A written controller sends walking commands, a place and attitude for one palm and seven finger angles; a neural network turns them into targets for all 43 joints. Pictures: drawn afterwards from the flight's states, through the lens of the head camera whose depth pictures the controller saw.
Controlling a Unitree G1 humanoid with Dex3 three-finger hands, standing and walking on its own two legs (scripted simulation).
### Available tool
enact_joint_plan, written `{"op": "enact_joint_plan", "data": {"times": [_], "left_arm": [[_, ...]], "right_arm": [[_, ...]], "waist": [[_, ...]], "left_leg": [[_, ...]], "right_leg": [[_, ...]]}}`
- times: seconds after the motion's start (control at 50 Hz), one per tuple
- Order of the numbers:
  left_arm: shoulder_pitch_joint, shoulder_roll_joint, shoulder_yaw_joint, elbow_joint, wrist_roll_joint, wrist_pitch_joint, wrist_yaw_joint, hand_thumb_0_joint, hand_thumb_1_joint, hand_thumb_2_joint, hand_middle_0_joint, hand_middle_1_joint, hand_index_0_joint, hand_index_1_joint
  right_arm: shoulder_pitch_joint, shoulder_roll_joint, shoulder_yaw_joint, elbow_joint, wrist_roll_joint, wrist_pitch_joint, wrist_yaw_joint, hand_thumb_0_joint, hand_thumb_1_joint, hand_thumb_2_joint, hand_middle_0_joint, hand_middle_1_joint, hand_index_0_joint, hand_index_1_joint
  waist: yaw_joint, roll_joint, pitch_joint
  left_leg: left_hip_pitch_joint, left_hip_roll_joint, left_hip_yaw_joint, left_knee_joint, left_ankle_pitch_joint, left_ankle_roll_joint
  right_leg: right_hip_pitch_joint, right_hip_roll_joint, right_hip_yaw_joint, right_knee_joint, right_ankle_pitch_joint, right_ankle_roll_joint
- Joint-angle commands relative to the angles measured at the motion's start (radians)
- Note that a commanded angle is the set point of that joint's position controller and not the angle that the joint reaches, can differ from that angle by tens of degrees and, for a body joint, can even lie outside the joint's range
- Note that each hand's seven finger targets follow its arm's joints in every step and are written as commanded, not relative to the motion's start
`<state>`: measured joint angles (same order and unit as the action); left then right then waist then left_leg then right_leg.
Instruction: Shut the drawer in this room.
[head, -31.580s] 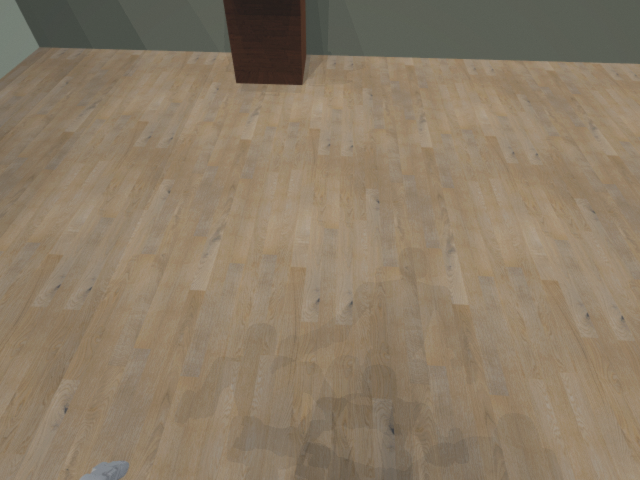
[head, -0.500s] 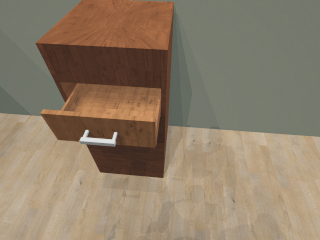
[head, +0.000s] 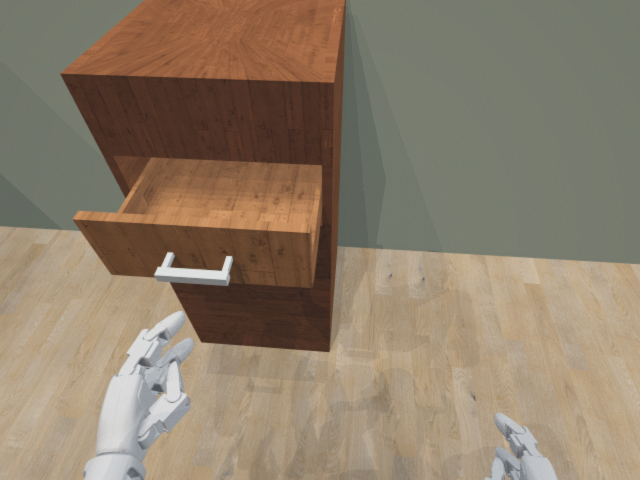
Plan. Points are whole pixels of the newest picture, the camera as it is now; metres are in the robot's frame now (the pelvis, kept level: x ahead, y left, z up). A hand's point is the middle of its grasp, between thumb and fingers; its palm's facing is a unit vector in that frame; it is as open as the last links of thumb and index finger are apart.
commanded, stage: raise the hand and make a fist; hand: left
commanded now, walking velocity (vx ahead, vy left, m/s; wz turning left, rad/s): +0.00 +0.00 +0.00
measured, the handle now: (195, 268) +0.45 +0.23 -0.05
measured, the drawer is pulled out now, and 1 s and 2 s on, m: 0.17 0.17 0.17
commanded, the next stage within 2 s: bring the fist close to the handle in 1.66 s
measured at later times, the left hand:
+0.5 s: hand (180, 418) +0.20 +0.18 -0.01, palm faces -0.10 -0.99 -0.04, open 4.3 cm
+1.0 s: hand (166, 382) +0.23 +0.19 +0.03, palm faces -0.05 -1.00 -0.06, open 3.1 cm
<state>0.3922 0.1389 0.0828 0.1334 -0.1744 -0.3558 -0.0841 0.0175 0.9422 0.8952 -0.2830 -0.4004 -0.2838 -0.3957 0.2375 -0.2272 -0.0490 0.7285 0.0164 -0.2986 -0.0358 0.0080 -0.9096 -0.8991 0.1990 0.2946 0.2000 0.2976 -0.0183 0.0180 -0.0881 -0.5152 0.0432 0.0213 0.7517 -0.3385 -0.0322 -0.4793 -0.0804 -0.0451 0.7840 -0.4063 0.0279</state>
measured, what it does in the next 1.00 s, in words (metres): stands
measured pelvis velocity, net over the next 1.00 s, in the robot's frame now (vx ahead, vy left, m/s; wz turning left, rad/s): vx -0.01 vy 0.01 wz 0.00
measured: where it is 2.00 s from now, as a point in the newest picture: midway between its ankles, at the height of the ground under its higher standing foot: outside the picture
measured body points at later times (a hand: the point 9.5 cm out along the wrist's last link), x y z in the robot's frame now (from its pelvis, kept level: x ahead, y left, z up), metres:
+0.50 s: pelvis -0.03 -0.01 -0.06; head +0.03 +0.00 +0.38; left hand +0.20 +0.23 +0.00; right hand +0.15 -0.22 -0.15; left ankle +0.02 +0.14 -0.71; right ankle -0.01 -0.13 -0.71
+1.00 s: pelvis -0.01 +0.01 -0.03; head +0.04 +0.02 +0.41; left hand +0.23 +0.25 +0.03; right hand +0.17 -0.23 -0.10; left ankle +0.02 +0.14 -0.71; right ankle -0.01 -0.13 -0.71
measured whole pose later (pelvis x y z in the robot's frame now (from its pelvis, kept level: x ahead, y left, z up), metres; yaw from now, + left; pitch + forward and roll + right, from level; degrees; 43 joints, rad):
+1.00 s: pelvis -0.01 +0.01 -0.03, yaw +0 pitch +11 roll -2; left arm 0.28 0.25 0.18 0.00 -0.25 -0.30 -0.28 0.02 0.90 0.90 -1.27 -1.46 -1.27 -1.46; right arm 0.24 -0.24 0.01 0.52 0.04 -0.20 -0.05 0.01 -0.90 -0.90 0.20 0.29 0.20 0.30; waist -0.01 0.02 -0.10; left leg -0.76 0.07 -0.02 1.02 -0.45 -0.03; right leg -0.68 -0.06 -0.06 0.99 -0.49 0.03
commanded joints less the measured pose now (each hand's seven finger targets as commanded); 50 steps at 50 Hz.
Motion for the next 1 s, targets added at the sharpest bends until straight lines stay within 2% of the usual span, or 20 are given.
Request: {"op": "enact_joint_plan", "data": {"times": [0.0, 0.02, 0.06, 0.1, 0.14, 0.18, 0.2, 0.24, 0.3, 0.4, 0.44, 0.5, 0.56, 0.6, 0.74, 0.8, 0.86, 0.9, 0.96, 0.98], "left_arm": [[0.248, 0.119, 0.118, 0.032, -0.035, -0.281, -0.274, 0.0, 0.9, 0.9, -0.46, -0.582, -0.46, -0.582], [0.234, 0.16, 0.169, -0.005, -0.05, -0.284, -0.299, 0.0, 0.9, 0.9, -0.48, -0.603, -0.48, -0.603], [0.165, 0.152, 0.175, -0.124, -0.096, -0.238, -0.31, 0.0, 0.9, 0.9, -0.52, -0.647, -0.52, -0.647], [0.049, 0.173, 0.188, -0.263, -0.127, -0.197, -0.284, 0.0, 0.9, 0.9, -0.56, -0.69, -0.56, -0.69], [0.02, 0.169, 0.173, -0.404, -0.119, -0.195, -0.25, 0.0, 0.9, 0.9, -0.6, -0.733, -0.6, -0.733], [-0.066, 0.18, 0.139, -0.508, -0.102, -0.208, -0.238, 0.0, 0.9, 0.9, -0.64, -0.777, -0.64, -0.777], [-0.122, 0.192, 0.12, -0.523, -0.099, -0.21, -0.247, 0.0, 0.9, 0.9, -0.66, -0.798, -0.66, -0.798], [-0.125, 0.159, 0.069, -0.5, -0.092, -0.197, -0.274, 0.0, 0.9, 0.9, -0.7, -0.842, -0.7, -0.842], [-0.16, 0.2, 0.098, -0.375, -0.108, -0.107, -0.303, 0.0, 0.9, 0.9, -0.76, -0.907, -0.76, -0.907], [-0.093, 0.27, 0.222, -0.329, -0.131, 0.043, -0.279, 0.0, 0.9, 0.9, -0.86, -1.015, -0.86, -1.015], [-0.081, 0.261, 0.237, -0.371, -0.138, 0.05, -0.251, 0.0, 0.9, 0.9, -0.9, -1.058, -0.9, -1.058], [-0.103, 0.243, 0.219, -0.324, -0.13, 0.034, -0.212, 0.0, 0.9, 0.9, -0.96, -1.123, -0.96, -1.123], [-0.139, 0.229, 0.18, -0.319, -0.11, -0.006, -0.2, 0.0, 0.9, 0.9, -1.02, -1.188, -1.02, -1.188], [-0.142, 0.251, 0.197, -0.293, -0.116, -0.02, -0.207, 0.0, 0.9, 0.9, -1.06, -1.232, -1.06, -1.232], [-0.172, 0.237, 0.165, -0.349, -0.11, -0.041, -0.209, 0.0, 0.9, 0.9, -1.2, -1.383, -1.2, -1.383], [-0.171, 0.255, 0.18, -0.341, -0.101, -0.031, -0.189, 0.0, 0.9, 0.9, -1.26, -1.448, -1.26, -1.448], [-0.175, 0.245, 0.174, -0.353, -0.094, -0.023, -0.181, 0.0, 0.9, 0.9, -1.32, -1.513, -1.32, -1.513], [-0.188, 0.25, 0.172, -0.343, -0.094, -0.011, -0.184, 0.0, 0.9, 0.9, -1.36, -1.557, -1.36, -1.557], [-0.181, 0.256, 0.191, -0.341, -0.1, -0.002, -0.2, 0.0, 0.9, 0.9, -1.4, -1.6, -1.4, -1.6], [-0.201, 0.248, 0.18, -0.345, -0.102, 0.003, -0.205, 0.0, 0.9, 0.9, -1.4, -1.6, -1.4, -1.6]], "right_arm": [[-0.133, -0.124, -0.078, -0.25, -0.006, -0.051, 0.046, 0.0, -0.9, -0.9, 0.2, 0.3, 0.2, 0.3], [-0.138, -0.124, -0.082, -0.288, 0.001, -0.041, 0.045, 0.0, -0.9, -0.9, 0.2, 0.3, 0.2, 0.3], [-0.162, -0.118, -0.077, -0.355, 0.013, -0.017, 0.031, 0.0, -0.9, -0.9, 0.2, 0.3, 0.2, 0.3], [-0.142, -0.113, -0.068, -0.379, 0.016, 0.006, 0.014, 0.0, -0.9, -0.9, 0.2, 0.3, 0.2, 0.3], [-0.106, -0.098, -0.065, -0.38, 0.015, 0.018, 0.002, 0.0, -0.9, -0.9, 0.2, 0.3, 0.2, 0.3], [-0.085, -0.098, -0.055, -0.368, 0.005, 0.019, -0.01, 0.0, -0.9, -0.9, 0.2, 0.3, 0.2, 0.3], [-0.077, -0.104, -0.047, -0.356, 0.0, 0.02, -0.019, 0.0, -0.9, -0.9, 0.2, 0.3, 0.2, 0.3], [-0.071, -0.11, -0.038, -0.337, 0.005, 0.006, -0.028, 0.0, -0.9, -0.9, 0.2, 0.3, 0.2, 0.3], [-0.08, -0.128, -0.021, -0.312, 0.016, -0.003, -0.043, 0.0, -0.9, -0.9, 0.2, 0.3, 0.2, 0.3], [-0.101, -0.124, -0.015, -0.336, 0.024, 0.014, -0.052, 0.0, -0.9, -0.9, 0.2, 0.3, 0.2, 0.3], [-0.095, -0.112, -0.012, -0.346, 0.021, 0.021, -0.047, 0.0, -0.9, -0.9, 0.2, 0.3, 0.2, 0.3], [-0.095, -0.111, -0.006, -0.339, 0.016, 0.026, -0.043, 0.0, -0.9, -0.9, 0.2, 0.3, 0.2, 0.3], [-0.064, -0.124, -0.005, -0.335, 0.017, 0.021, -0.038, 0.0, -0.9, -0.9, 0.2, 0.3, 0.2, 0.3], [-0.058, -0.133, -0.008, -0.335, 0.018, 0.02, -0.038, 0.0, -0.9, -0.9, 0.2, 0.3, 0.2, 0.3], [-0.025, -0.146, -0.011, -0.336, 0.023, 0.014, -0.035, 0.0, -0.9, -0.9, 0.2, 0.3, 0.2, 0.3], [-0.02, -0.148, -0.008, -0.332, 0.02, 0.023, -0.032, 0.0, -0.9, -0.9, 0.2, 0.3, 0.2, 0.3], [-0.02, -0.144, -0.006, -0.338, 0.021, 0.032, -0.029, 0.0, -0.9, -0.9, 0.2, 0.3, 0.2, 0.3], [-0.019, -0.146, -0.002, -0.342, 0.018, 0.042, -0.028, 0.0, -0.9, -0.9, 0.2, 0.3, 0.2, 0.3], [-0.024, -0.144, 0.002, -0.349, 0.021, 0.054, -0.027, 0.0, -0.9, -0.9, 0.2, 0.3, 0.2, 0.3], [-0.021, -0.142, 0.005, -0.349, 0.02, 0.056, -0.026, 0.0, -0.9, -0.9, 0.2, 0.3, 0.2, 0.3]], "waist": [[0.087, -0.104, -0.071], [0.099, -0.09, -0.143], [0.102, -0.038, -0.206], [0.082, 0.0, -0.229], [0.055, 0.064, -0.27], [0.014, 0.076, -0.278], [-0.018, 0.021, -0.259], [-0.035, 0.071, -0.233], [-0.048, 0.026, -0.179], [0.025, 0.012, -0.276], [0.038, 0.014, -0.306], [0.023, -0.038, -0.219], [0.004, 0.002, -0.18], [0.008, -0.032, -0.183], [0.005, 0.04, -0.219], [0.002, 0.027, -0.202], [0.004, 0.065, -0.203], [-0.002, 0.033, -0.2], [0.008, 0.068, -0.212], [-0.003, 0.052, -0.213]], "left_leg": [[-0.183, -0.059, 0.018, 0.153, 0.114, 0.013], [-0.203, -0.063, 0.03, 0.181, 0.109, 0.022], [-0.217, -0.069, 0.041, 0.21, 0.074, 0.033], [-0.232, -0.059, 0.019, 0.235, 0.038, 0.038], [-0.195, -0.044, 0.008, 0.267, 0.064, 0.048], [-0.197, -0.034, -0.008, 0.301, 0.08, 0.056], [-0.223, -0.025, -0.021, 0.329, 0.07, 0.063], [-0.223, -0.021, -0.031, 0.332, 0.036, 0.062], [-0.277, -0.021, -0.048, 0.323, -0.051, 0.062], [-0.233, -0.031, -0.044, 0.245, -0.032, 0.058], [-0.204, -0.034, -0.038, 0.218, 0.001, 0.054], [-0.22, -0.033, -0.045, 0.191, -0.023, 0.052], [-0.204, -0.035, -0.039, 0.165, -0.072, 0.049], [-0.207, -0.037, -0.036, 0.161, -0.073, 0.051], [-0.099, -0.034, -0.038, 0.118, -0.009, 0.049], [-0.085, -0.031, -0.042, 0.109, 0.023, 0.048], [-0.056, -0.031, -0.039, 0.096, 0.042, 0.044], [-0.053, -0.029, -0.041, 0.095, 0.059, 0.047], [-0.031, -0.032, -0.033, 0.087, 0.09, 0.043], [-0.019, -0.03, -0.035, 0.088, 0.109, 0.044]], "right_leg": [[-0.155, 0.063, -0.021, 0.119, 0.186, -0.057], [-0.152, 0.058, -0.01, 0.149, 0.173, -0.057], [-0.161, 0.062, 0.007, 0.175, 0.129, -0.049], [-0.201, 0.077, 0.022, 0.189, 0.066, -0.045], [-0.223, 0.08, 0.029, 0.192, 0.092, -0.046], [-0.265, 0.085, 0.028, 0.199, 0.109, -0.043], [-0.299, 0.095, 0.03, 0.208, 0.093, -0.04], [-0.343, 0.097, 0.022, 0.198, 0.048, -0.041], [-0.353, 0.101, 0.03, 0.153, -0.079, -0.038], [-0.238, 0.09, 0.019, 0.11, -0.1, -0.035], [-0.197, 0.083, 0.009, 0.104, -0.065, -0.033], [-0.222, 0.09, -0.009, 0.093, -0.092, -0.032], [-0.255, 0.084, -0.011, 0.077, -0.129, -0.031], [-0.235, 0.086, -0.004, 0.067, -0.136, -0.032], [-0.211, 0.09, -0.034, 0.078, -0.014, -0.039], [-0.195, 0.097, -0.042, 0.077, 0.025, -0.039], [-0.183, 0.094, -0.046, 0.07, 0.054, -0.04], [-0.17, 0.099, -0.047, 0.066, 0.075, -0.038], [-0.138, 0.096, -0.044, 0.055, 0.115, -0.04], [-0.139, 0.098, -0.049, 0.054, 0.14, -0.038]]}}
